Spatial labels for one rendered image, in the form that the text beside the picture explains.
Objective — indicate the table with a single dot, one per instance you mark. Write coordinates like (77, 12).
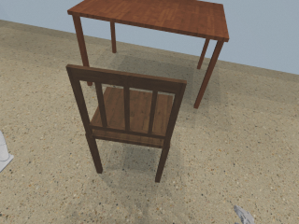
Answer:
(185, 17)

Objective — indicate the robot right hand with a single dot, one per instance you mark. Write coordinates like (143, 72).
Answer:
(245, 216)

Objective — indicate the chair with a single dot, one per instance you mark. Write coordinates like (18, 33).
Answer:
(126, 116)

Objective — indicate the robot left hand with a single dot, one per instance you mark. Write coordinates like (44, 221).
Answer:
(5, 157)

